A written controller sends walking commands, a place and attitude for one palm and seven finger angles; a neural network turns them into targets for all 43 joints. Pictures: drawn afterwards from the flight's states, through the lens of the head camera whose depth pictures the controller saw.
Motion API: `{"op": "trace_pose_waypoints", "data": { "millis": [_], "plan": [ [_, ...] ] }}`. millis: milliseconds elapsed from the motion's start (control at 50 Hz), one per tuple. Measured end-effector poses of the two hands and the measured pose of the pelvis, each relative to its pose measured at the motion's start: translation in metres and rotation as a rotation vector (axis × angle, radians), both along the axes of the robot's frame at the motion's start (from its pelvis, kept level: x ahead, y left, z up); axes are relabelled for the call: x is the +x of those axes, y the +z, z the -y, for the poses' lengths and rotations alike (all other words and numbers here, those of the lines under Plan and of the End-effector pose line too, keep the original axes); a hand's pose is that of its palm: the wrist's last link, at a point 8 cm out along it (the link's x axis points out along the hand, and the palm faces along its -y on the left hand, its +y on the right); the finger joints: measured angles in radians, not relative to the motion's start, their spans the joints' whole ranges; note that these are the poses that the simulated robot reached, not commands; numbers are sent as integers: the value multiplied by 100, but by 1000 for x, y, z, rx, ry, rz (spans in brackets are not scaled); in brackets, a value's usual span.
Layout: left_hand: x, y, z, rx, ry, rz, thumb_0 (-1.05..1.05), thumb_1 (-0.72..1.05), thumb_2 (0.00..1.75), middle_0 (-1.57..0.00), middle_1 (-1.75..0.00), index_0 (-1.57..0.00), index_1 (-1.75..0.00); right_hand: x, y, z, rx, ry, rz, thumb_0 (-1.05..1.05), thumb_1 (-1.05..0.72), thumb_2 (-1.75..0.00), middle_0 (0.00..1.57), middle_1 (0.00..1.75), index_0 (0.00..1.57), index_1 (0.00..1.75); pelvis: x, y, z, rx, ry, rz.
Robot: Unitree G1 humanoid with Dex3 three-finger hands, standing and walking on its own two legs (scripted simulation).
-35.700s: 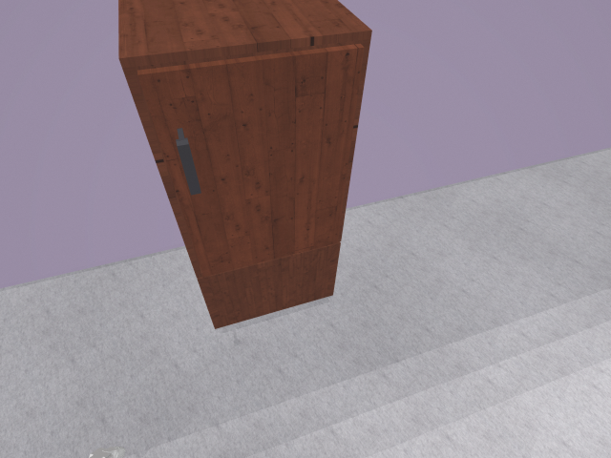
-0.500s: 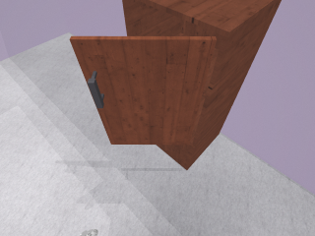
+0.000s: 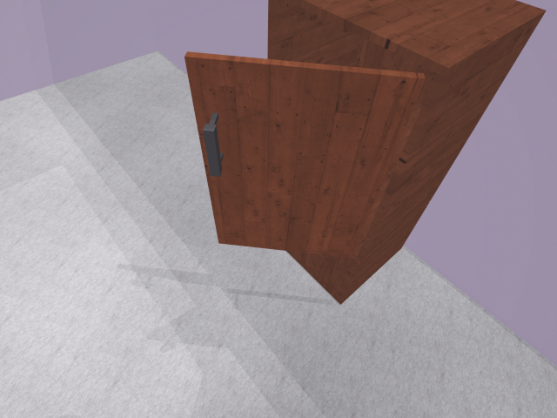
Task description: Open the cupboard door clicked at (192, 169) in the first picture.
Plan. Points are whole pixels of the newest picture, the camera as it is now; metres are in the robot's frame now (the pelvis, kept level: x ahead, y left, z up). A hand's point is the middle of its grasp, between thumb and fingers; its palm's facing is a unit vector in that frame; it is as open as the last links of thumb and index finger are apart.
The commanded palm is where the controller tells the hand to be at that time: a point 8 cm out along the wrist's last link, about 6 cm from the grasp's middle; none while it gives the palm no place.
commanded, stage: come to a stop and stand still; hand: left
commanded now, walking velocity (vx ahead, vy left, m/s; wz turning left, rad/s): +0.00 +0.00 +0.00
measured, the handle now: (215, 145) +0.60 +0.19 +0.01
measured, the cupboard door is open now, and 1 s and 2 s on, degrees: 43 43 43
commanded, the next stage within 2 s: look again from close up in 0.66 s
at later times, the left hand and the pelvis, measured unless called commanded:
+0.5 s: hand out of the picture -0.03 +0.13 -0.17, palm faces +0.02 -0.99 -0.17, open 7.3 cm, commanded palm none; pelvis -0.03 -0.03 +0.01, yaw +0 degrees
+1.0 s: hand out of the picture -0.03 +0.15 -0.17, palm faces +0.03 -0.98 -0.20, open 7.3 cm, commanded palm none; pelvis -0.02 -0.02 +0.00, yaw +1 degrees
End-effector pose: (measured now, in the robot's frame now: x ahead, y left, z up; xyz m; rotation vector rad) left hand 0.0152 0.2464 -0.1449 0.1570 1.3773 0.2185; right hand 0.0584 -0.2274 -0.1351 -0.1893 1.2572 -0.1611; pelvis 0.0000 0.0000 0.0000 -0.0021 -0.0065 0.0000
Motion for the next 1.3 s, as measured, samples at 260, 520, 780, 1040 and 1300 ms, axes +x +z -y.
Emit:
{"op": "trace_pose_waypoints", "data": {
  "millis": [260, 520, 780, 1040, 1300],
  "plan": [
    [-26, 2, 46, -46, -50, -17, 1, 94, 90, -20, -30, -21, -30, -82, -5, 17, 39, -73, -142, 0, -92, -90, 20, 30, 20, 30, -16, 5, 20, 12, -5, 17],
    [-54, 2, 66, -74, -34, -60, 1, 93, 90, -20, -30, -20, -30, -136, -3, 12, 68, -96, -263, 1, -91, -90, 20, 30, 20, 30, -27, 7, 31, 10, 2, 20],
    [-65, -2, 83, -105, -17, -77, 1, 92, 90, -20, -30, -20, -30, -111, -5, 6, 79, -77, -205, 1, -91, -90, 20, 30, 20, 30, -23, 6, 33, 2, 5, 9],
    [-44, 2, 44, -24, -36, 14, 1, 91, 90, -20, -30, -20, -30, -67, -15, 13, 52, -13, -53, 2, -94, -90, 20, 30, 20, 30, -22, -3, 17, 5, 11, 13],
    [-26, 3, 39, -27, -57, 42, 0, 91, 90, -19, -30, -20, -30, -63, -8, 17, 38, -1, -56, 1, -92, -90, 20, 30, 20, 30, -22, 0, 19, 10, 3, 7]
  ]
}}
